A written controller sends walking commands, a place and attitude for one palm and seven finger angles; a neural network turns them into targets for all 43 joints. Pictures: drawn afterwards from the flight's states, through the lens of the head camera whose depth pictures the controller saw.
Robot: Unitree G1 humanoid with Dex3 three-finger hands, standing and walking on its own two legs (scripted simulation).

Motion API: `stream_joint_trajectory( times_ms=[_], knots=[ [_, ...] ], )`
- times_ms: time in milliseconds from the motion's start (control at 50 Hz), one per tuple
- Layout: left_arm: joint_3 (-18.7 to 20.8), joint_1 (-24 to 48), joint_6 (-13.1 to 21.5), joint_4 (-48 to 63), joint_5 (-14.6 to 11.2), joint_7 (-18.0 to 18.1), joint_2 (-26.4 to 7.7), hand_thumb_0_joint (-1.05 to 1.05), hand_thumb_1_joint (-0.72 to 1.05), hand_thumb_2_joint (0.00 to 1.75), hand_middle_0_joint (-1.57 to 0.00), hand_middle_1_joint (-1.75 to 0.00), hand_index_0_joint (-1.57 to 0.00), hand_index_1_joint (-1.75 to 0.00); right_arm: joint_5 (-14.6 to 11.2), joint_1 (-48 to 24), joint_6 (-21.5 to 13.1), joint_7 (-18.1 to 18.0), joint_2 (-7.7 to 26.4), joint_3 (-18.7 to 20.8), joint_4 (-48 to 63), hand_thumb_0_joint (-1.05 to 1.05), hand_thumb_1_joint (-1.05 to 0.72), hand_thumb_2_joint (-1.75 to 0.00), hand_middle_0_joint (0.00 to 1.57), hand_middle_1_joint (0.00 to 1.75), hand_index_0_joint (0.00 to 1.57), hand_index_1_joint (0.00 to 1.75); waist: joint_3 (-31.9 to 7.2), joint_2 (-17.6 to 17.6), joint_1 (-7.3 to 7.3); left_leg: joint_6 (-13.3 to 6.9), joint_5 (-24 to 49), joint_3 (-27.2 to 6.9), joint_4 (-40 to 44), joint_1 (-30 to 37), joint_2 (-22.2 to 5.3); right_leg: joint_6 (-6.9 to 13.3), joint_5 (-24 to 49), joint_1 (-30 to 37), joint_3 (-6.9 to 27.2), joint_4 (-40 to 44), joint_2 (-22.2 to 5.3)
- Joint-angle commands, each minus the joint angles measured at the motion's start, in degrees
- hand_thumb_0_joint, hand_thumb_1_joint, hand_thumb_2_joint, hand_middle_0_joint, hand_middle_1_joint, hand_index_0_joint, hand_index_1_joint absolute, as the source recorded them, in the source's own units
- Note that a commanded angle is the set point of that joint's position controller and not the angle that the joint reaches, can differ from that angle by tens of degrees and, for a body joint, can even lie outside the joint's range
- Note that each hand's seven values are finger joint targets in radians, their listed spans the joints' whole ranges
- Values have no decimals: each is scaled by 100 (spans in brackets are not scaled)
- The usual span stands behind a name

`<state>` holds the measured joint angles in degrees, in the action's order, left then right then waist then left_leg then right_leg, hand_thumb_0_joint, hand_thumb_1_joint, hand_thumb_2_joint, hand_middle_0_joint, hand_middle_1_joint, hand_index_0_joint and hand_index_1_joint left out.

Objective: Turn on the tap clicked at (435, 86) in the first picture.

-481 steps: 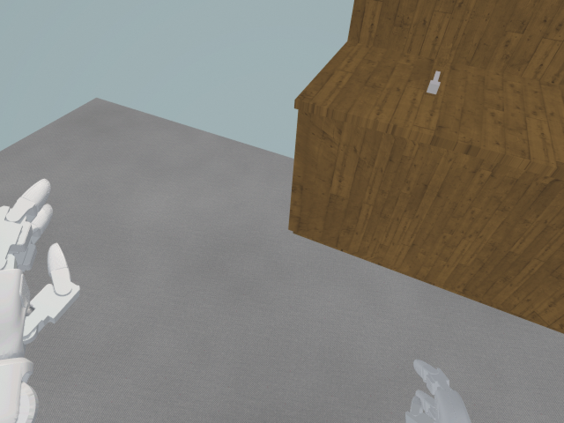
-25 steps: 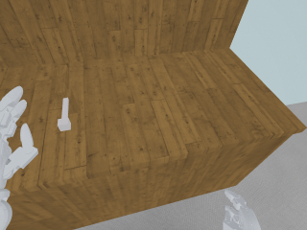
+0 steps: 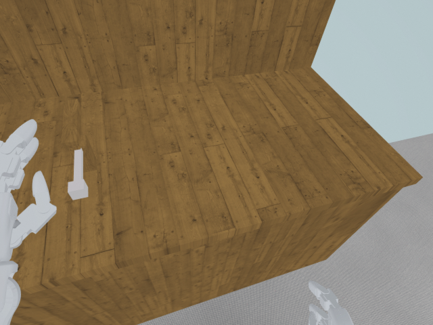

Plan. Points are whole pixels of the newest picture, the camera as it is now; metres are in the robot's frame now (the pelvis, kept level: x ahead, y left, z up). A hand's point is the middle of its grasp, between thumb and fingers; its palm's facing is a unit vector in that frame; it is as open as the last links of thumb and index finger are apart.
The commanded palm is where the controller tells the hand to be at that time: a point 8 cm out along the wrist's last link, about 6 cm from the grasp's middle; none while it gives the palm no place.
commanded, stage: come to a stop and stand still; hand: left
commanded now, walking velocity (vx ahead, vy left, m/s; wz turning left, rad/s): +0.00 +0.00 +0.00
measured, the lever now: (78, 189) +0.33 +0.30 +0.03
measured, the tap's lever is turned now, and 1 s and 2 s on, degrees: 0 0 0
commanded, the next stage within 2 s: look again from close up in 0.48 s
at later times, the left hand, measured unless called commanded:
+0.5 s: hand (42, 196) +0.24 +0.26 +0.17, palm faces +0.39 -0.86 -0.33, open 7.4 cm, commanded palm +0.18 +0.29 +0.18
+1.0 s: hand (52, 202) +0.23 +0.24 +0.17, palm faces +0.37 -0.85 -0.38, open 7.4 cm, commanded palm +0.16 +0.28 +0.18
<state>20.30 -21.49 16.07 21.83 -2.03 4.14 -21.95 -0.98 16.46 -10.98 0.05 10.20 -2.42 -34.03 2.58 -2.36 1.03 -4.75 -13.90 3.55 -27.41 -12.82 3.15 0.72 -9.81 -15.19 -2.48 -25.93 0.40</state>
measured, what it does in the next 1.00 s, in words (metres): stands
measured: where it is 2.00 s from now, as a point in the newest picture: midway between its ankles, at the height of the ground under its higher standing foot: outside the picture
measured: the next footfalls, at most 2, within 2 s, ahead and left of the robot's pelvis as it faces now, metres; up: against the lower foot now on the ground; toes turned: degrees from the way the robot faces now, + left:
none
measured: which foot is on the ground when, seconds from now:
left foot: down 0.00-1.00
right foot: down 0.00-1.00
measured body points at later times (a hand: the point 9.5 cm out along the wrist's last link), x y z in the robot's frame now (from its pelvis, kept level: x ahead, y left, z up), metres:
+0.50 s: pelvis +0.02 +0.01 +0.00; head +0.04 +0.04 +0.45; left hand +0.21 +0.31 +0.18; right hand +0.22 -0.19 -0.06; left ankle +0.01 +0.06 -0.74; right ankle +0.05 -0.11 -0.74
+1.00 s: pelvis +0.01 +0.00 +0.00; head +0.02 +0.02 +0.45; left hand +0.20 +0.29 +0.19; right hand +0.18 -0.23 -0.07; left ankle +0.01 +0.06 -0.74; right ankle +0.04 -0.11 -0.74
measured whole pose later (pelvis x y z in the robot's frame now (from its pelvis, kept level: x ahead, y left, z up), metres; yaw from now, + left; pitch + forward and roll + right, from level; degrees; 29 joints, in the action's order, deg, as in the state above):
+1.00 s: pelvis +0.01 +0.00 +0.00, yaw +1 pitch -1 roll -1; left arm 19.1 -21.9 12.4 25.9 -1.9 5.5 -22.5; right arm -1.9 14.5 -6.5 -3.0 12.6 -2.1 -31.1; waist 2.6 -1.2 1.2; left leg -4.5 -13.6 2.6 -26.2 -11.9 2.8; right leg -0.1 -10.3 -13.6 -2.6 -24.0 1.2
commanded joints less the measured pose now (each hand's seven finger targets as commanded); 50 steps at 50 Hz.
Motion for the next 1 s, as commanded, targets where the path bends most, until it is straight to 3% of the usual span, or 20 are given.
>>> stream_joint_trajectory(
  times_ms=[0,60,140,260,340,360,380,460,480,540,560,580,640,760,780,860,880,940,960,980],
  knots=[
    [716,575,466,1561,-87,144,-939,0,90,90,-20,-30,-20,-30,-2,-745,-409,-42,772,351,920,0,-90,-90,20,30,20,30,-902,552,90,381,761,-833,701,-327,-750,51,789,1153,425,72,-369],
    [629,339,380,1635,-90,153,-817,0,90,90,-20,-30,-20,-30,-28,-819,-372,2,791,371,851,0,-90,-90,20,30,20,30,-1048,573,56,592,2081,-727,431,169,-762,63,1407,1031,371,19,-355],
    [589,161,286,1547,-97,152,-771,0,90,90,-20,-30,-20,-30,-14,-747,-189,-17,847,436,883,0,-90,-90,20,30,20,30,-1072,488,32,692,2422,-784,415,176,-867,79,1494,1062,383,-8,-371],
    [768,362,211,2015,-86,182,-988,0,90,90,-20,-30,-20,-30,-28,-969,12,-90,764,385,1002,0,-90,-90,20,30,20,30,-969,894,32,816,2729,-800,566,389,-983,42,947,789,243,-109,-287],
    [599,313,139,1873,-94,177,-833,0,90,90,-20,-30,-20,-30,21,-879,76,-112,795,408,1075,0,-90,-90,20,30,20,30,-921,866,36,776,2252,-853,680,188,-1093,51,633,891,286,-70,-322],
    [713,355,113,1974,-87,206,-925,0,90,90,-20,-30,-20,-30,-12,-984,85,-120,762,371,1077,0,-90,-90,20,30,20,30,-894,792,43,810,2273,-815,659,244,-1040,37,747,859,237,1,-288],
    [532,259,87,1694,-118,179,-713,0,90,90,-20,-30,-20,-30,31,-931,126,-128,790,357,1057,0,-90,-90,20,30,20,30,-870,629,16,758,1992,-806,675,101,-1021,32,786,925,247,73,-306],
    [575,404,45,1886,-76,229,-804,0,90,90,-20,-30,-20,-30,-18,-1002,109,-150,795,365,1071,0,-90,-90,20,30,20,30,-891,856,24,782,1595,-766,736,125,-927,63,993,994,376,143,-326],
    [387,382,36,1666,-95,203,-610,0,90,90,-20,-30,-20,-30,28,-932,146,-151,819,343,1042,0,-90,-90,20,30,20,30,-799,825,5,762,1362,-822,844,-52,-926,53,812,991,343,152,-303],
    [442,450,24,1705,-67,224,-700,0,90,90,-20,-30,-20,-30,11,-900,134,-171,811,385,1091,0,-90,-90,20,30,20,30,-803,632,22,678,906,-845,888,-146,-933,61,807,1118,451,220,-359],
    [616,456,13,1803,-59,263,-871,0,90,90,-20,-30,-20,-30,-18,-1016,132,-184,785,353,1089,0,-90,-90,20,30,20,30,-823,601,38,696,944,-834,875,-119,-900,48,863,1135,406,250,-342],
    [459,355,10,1583,-91,230,-669,0,90,90,-20,-30,-20,-30,31,-949,166,-187,812,338,1061,0,-90,-90,20,30,20,30,-791,478,17,642,838,-841,899,-219,-867,42,826,1148,401,302,-341],
    [549,273,29,1726,-78,238,-787,0,90,90,-20,-30,-20,-30,15,-920,136,-200,806,387,1099,0,-90,-90,20,30,20,30,-899,471,28,584,831,-837,837,-136,-865,66,960,1243,486,329,-414],
    [695,186,43,1806,-71,275,-928,0,90,90,-20,-30,-20,-30,-30,-1017,120,-218,809,373,1062,0,-90,-90,20,30,20,30,-773,655,29,542,474,-839,924,-273,-842,57,709,1179,469,393,-389],
    [495,115,49,1577,-101,235,-695,0,90,90,-20,-30,-20,-30,16,-931,143,-217,848,359,1028,0,-90,-90,20,30,20,30,-718,553,12,514,369,-882,988,-352,-817,56,564,1137,454,426,-365],
    [644,174,53,1760,-62,262,-893,0,90,90,-20,-30,-20,-30,-43,-1016,89,-233,838,388,1044,0,-90,-90,20,30,20,30,-697,608,25,489,265,-865,959,-268,-826,63,523,1065,522,464,-387],
    [460,132,60,1531,-91,230,-682,0,90,90,-20,-30,-20,-30,9,-937,116,-235,872,370,1002,0,-90,-90,20,30,20,30,-622,598,4,452,154,-876,1027,-364,-812,51,383,1014,497,503,-361],
    [523,190,68,1632,-59,235,-791,0,90,90,-20,-30,-20,-30,-6,-893,75,-234,878,420,1036,0,-90,-90,20,30,20,30,-712,566,15,432,133,-890,1007,-305,-859,62,457,1084,577,470,-382],
    [1943,5642,876,3925,235,315,-5212,0,90,90,-20,-30,-20,-30,-378,-30,239,-610,1326,-635,1793,0,-90,-90,20,30,20,30,-495,2440,-492,217,-784,-1322,935,-2040,-792,-297,-720,1518,362,-930,173],
    [1885,3864,-285,794,630,195,-2730,0,90,90,-20,-30,-20,-30,420,-1015,171,-553,841,416,786,0,-90,-90,20,30,20,30,-1731,1599,440,754,795,-865,423,-10,-471,271,-371,795,159,-550,-21]
  ],
)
